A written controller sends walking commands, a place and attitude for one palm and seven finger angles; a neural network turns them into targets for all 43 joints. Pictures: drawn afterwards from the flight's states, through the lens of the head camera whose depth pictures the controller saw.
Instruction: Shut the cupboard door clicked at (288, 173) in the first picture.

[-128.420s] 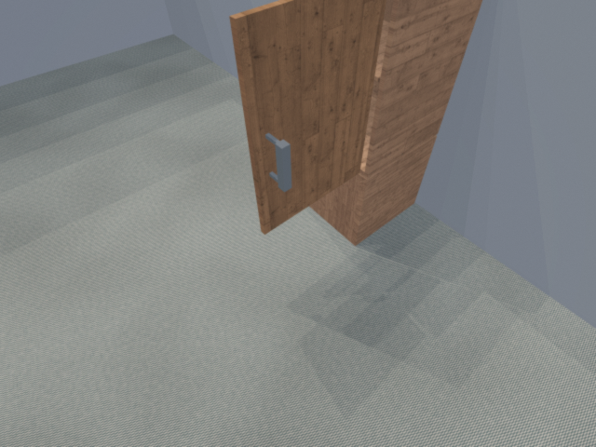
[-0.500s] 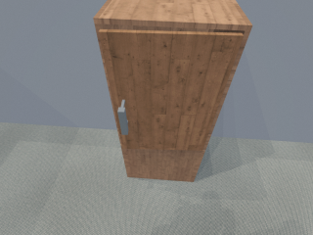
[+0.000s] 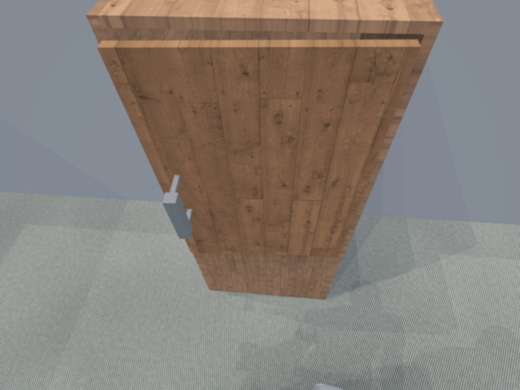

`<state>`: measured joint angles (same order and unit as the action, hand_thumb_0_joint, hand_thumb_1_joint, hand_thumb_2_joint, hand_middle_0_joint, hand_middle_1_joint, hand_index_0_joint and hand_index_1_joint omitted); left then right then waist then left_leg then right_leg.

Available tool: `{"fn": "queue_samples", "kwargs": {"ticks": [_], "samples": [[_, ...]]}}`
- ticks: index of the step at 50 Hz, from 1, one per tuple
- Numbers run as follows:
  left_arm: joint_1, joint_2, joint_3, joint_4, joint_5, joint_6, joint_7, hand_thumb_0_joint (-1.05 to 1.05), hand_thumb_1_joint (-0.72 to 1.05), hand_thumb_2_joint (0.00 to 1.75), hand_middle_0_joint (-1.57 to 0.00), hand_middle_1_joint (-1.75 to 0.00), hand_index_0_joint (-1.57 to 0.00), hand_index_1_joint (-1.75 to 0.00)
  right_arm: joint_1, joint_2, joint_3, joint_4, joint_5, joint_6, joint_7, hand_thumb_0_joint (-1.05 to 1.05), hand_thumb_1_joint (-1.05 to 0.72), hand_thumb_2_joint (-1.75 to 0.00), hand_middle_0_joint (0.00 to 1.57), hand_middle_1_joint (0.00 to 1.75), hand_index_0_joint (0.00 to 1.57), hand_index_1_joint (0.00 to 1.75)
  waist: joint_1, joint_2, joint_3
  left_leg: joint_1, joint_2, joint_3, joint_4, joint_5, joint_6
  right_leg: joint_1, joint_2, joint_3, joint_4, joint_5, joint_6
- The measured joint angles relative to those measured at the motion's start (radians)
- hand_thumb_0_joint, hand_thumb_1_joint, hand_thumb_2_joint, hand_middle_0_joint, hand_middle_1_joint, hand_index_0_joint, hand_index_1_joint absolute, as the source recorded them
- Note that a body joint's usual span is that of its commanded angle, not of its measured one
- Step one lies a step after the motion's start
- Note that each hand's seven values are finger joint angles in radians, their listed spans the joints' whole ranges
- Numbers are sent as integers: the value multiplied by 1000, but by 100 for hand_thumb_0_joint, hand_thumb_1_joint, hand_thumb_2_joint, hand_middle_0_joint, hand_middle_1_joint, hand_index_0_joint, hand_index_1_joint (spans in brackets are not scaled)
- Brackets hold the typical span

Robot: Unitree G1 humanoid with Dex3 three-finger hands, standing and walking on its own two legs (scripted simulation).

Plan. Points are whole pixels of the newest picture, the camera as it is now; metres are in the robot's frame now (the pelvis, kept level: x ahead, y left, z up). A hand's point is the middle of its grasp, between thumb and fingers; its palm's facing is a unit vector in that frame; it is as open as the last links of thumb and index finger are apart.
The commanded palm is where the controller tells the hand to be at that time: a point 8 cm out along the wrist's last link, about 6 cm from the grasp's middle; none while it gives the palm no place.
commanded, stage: come to a stop and stand still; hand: left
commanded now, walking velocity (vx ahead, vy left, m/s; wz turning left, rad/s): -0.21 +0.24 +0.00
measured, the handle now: (181, 207) +0.45 +0.18 -0.06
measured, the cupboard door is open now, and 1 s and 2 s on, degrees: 3 3 3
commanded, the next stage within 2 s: none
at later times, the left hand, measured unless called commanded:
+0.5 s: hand out of the picture +0.00 +0.25 -0.17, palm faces +0.07 -0.97 -0.24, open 7.3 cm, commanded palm none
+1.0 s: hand out of the picture -0.07 +0.30 -0.17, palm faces +0.02 -0.98 -0.19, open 7.3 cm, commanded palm none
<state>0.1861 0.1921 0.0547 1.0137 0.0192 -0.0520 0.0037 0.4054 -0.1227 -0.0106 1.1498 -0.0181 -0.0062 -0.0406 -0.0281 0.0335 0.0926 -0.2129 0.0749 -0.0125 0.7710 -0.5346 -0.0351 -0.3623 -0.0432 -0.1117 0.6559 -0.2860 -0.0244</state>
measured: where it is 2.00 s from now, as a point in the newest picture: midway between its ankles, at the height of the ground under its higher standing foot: outside the picture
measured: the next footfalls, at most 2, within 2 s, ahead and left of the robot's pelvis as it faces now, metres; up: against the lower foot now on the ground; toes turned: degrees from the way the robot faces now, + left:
left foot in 0.40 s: +0.05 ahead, +0.12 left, +0.00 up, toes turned +5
right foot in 0.64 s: +0.02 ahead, -0.05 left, +0.01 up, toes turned -1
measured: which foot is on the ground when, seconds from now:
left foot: up 0.00-0.38, down 0.40-1.00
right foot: down 0.00-0.46, up 0.48-0.62, down 0.64-0.90, up 0.92-1.00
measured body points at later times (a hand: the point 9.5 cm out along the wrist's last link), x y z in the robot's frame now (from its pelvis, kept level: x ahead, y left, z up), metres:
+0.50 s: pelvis -0.02 +0.06 +0.00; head -0.03 +0.06 +0.45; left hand -0.01 +0.30 -0.15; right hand +0.13 -0.18 -0.12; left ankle +0.01 +0.12 -0.72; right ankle +0.02 -0.09 -0.71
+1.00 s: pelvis -0.11 +0.12 +0.00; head -0.15 +0.13 +0.45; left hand -0.07 +0.35 -0.16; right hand -0.15 -0.13 -0.15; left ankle +0.01 +0.12 -0.72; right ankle -0.09 -0.03 -0.68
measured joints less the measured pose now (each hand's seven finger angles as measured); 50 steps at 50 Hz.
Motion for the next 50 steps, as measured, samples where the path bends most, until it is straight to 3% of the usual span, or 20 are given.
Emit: {"fn": "queue_samples", "kwargs": {"ticks": [3, 12, 15, 18, 20, 22, 24, 28, 32, 35, 38, 41, 43, 46, 48, 50], "samples": [[-9, -20, -18, 0, 5, 6, 15, 0, 93, 90, -20, -30, -20, -30, -54, -26, -12, -15, 10, 18, -7, 0, -91, -90, 20, 30, 20, 30, 8, -7, -3, -81, -23, 30, 147, -37, 6, 47, -4, -11, -33, -18, -15], [-7, -26, -16, -18, 13, 46, 32, -1, 94, 90, -21, -30, -21, -30, -267, -72, -39, -135, 4, 50, 11, 0, -92, -90, 20, 30, 19, 29, 56, -47, 8, -218, -78, 66, 154, 80, -22, 86, -4, -12, -115, 33, -15], [10, -16, -12, -23, 19, 57, 32, 0, 93, 90, -21, -30, -21, -30, -316, -75, -42, -172, 4, 52, 17, 0, -92, -90, 20, 30, 19, 29, 71, -61, 13, -209, -85, 61, 102, 94, -20, 80, -11, -11, -113, 41, -5], [35, 2, -6, -22, 20, 69, 30, 0, 92, 90, -21, -30, -21, -30, -337, -64, -39, -200, 6, 41, 21, 0, -92, -90, 20, 30, 19, 29, 77, -83, 8, -139, -82, 62, -64, 174, -12, 63, -23, -7, -86, 37, 13], [58, 1, -21, -10, 10, 71, 45, 0, 92, 90, -21, -30, -21, -30, -328, -71, -34, -227, 8, 31, 26, 0, -91, -90, 20, 30, 19, 29, 67, -65, -6, -83, -67, 72, -163, 265, 10, 56, -22, -13, -57, 25, 31], [77, 0, -29, -5, 5, 82, 51, 0, 91, 90, -21, -30, -21, -30, -312, -70, -34, -252, 2, 26, 24, 0, -91, -90, 20, 30, 19, 29, 71, -62, -14, -71, -86, 94, -142, 249, 73, 60, -38, 12, -30, 7, 25], [101, -4, -35, -9, 8, 98, 49, 0, 91, 90, -21, -30, -21, -30, -287, -69, -30, -278, -3, 28, 21, 0, -91, -90, 20, 30, 19, 30, 74, -39, -39, -60, -94, 115, -131, 227, 114, 53, -31, 53, 21, -96, 17], [113, -1, -34, -29, 12, 113, 38, 0, 91, 90, -21, -30, -21, -30, -247, -55, -16, -302, -9, 33, 20, 0, -91, -90, 20, 30, 19, 30, 62, -4, -70, -57, -118, 141, -152, 249, 146, 23, -6, 103, 136, -155, 13], [119, 5, -28, -62, 15, 101, 31, 0, 91, 90, -20, -30, -20, -30, -208, -41, -6, -296, -12, 41, 31, 0, -91, -90, 20, 30, 20, 30, 60, -2, -84, -90, -151, 167, -170, 286, 165, 57, 8, 102, 57, -102, 6], [125, -21, -35, -70, 17, 95, 30, 0, 91, 90, -20, -30, -20, -30, -182, -58, -27, -280, -2, 43, 24, -1, -93, -90, 21, 30, 20, 30, 48, 44, -75, -100, -148, 160, -189, 314, 167, 66, 21, 102, -4, -2, 17], [159, -34, -42, -79, 17, 87, 28, 0, 91, 90, -20, -30, -20, -30, -149, -81, -35, -262, -6, 52, 27, -1, -94, -90, 21, 30, 20, 30, 36, 50, -92, -104, -157, 154, -228, 293, 139, 63, 22, 108, -45, -13, 5], [172, -30, -40, -80, 13, 94, 30, 0, 91, 90, -20, -30, -20, -30, -106, -87, -38, -251, -10, 54, 28, -1, -94, -90, 20, 30, 20, 30, 18, 25, -96, -134, -161, 145, -210, 224, 82, 48, 18, 105, -63, -16, -9], [160, -25, -34, -74, 11, 102, 33, 0, 91, 90, -20, -30, -20, -30, -73, -88, -40, -242, -12, 49, 25, -1, -93, -90, 20, 30, 20, 30, 3, 9, -85, -152, -157, 143, -187, 248, 72, 37, 17, 97, -51, 7, -7], [138, -20, -28, -60, 4, 111, 33, 0, 91, 90, -20, -30, -20, -30, -21, -86, -38, -212, -17, 44, 21, 0, -93, -90, 20, 30, 20, 30, -8, -12, -80, -159, -152, 153, -189, 345, 137, 3, 33, 114, 25, -67, -4], [129, -24, -24, -57, 4, 116, 30, 0, 91, 90, -20, -30, -20, -30, 2, -85, -38, -186, -16, 52, 18, 0, -92, -90, 20, 30, 19, 30, -9, -18, -89, -159, -152, 161, -212, 393, 175, -37, 55, 140, 156, -109, -11], [132, -32, -18, -55, 9, 118, 28, 0, 91, 90, -20, -30, -20, -30, 12, -82, -38, -158, -15, 71, 17, 0, -92, -90, 20, 30, 19, 30, -4, -24, -107, -152, -161, 171, -261, 424, 164, -60, 68, 149, 305, -118, -14]]}}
